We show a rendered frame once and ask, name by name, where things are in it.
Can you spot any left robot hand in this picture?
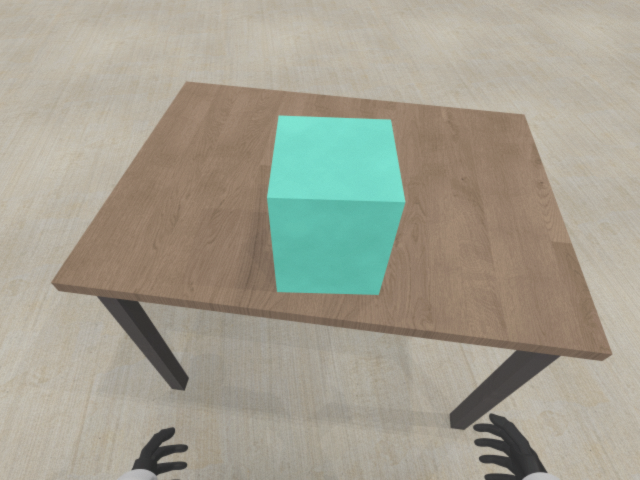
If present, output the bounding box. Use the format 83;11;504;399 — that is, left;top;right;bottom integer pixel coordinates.
132;427;188;480

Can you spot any right robot hand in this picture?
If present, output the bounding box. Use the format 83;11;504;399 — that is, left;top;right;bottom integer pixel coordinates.
473;413;547;480

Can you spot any table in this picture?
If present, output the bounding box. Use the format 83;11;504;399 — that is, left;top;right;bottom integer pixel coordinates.
51;81;613;430

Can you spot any carton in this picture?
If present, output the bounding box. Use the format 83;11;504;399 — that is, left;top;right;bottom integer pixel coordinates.
267;116;405;295

